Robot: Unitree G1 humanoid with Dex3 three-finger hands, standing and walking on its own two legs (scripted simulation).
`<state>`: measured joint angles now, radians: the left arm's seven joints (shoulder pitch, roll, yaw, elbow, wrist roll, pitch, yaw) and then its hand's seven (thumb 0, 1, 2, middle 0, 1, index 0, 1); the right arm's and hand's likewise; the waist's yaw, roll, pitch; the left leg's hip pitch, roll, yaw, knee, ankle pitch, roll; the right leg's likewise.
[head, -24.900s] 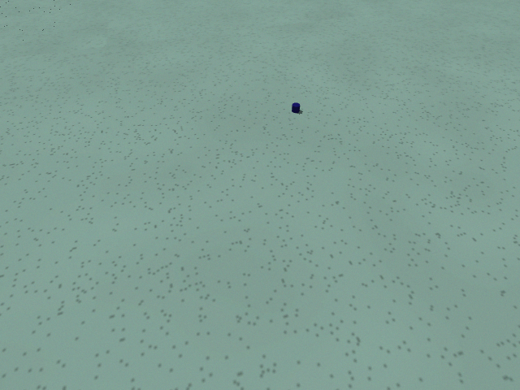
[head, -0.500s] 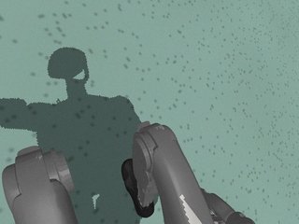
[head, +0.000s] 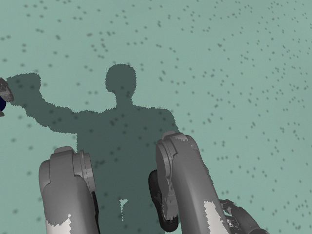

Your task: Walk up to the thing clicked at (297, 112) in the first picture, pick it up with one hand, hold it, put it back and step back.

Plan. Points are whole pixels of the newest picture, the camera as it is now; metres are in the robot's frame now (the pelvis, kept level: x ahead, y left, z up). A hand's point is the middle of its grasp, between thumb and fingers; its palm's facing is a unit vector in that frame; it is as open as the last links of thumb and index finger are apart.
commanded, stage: settle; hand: left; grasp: from above
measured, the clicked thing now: out of the picture +0.45 +0.37 -0.18
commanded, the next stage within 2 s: lift in 0.04 s
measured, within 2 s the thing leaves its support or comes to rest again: neither
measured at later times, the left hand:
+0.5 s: hand out of the picture +0.41 +0.36 -0.08, palm faces -0.45 -0.13 -0.88, open 5.7 cm
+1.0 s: hand out of the picture +0.34 +0.33 +0.11, palm faces -0.40 -0.15 -0.90, open 6.2 cm
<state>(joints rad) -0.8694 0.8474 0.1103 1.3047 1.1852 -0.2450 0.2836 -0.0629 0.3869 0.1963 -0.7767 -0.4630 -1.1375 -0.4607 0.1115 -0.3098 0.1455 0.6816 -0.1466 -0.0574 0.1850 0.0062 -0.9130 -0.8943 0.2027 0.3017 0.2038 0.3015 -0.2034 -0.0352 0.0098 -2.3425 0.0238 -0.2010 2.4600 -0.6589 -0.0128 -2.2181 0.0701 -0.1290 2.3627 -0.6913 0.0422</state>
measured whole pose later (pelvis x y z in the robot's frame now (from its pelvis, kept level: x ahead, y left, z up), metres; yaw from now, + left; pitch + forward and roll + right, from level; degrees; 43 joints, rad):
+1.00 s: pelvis +0.00 +0.00 +0.19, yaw +7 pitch +29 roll -6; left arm -0.43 0.61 -0.02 0.64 0.97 -0.05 0.02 -0.05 0.35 0.28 -0.75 -0.50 -1.04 -0.54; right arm 0.15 -0.25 0.00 0.64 0.01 0.04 0.01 0.01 -0.91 -0.90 0.20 0.30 0.21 0.30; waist -0.08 0.04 -0.18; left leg -1.76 0.04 -0.08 1.85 -0.60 0.00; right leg -1.68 0.04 -0.04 1.81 -0.64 0.03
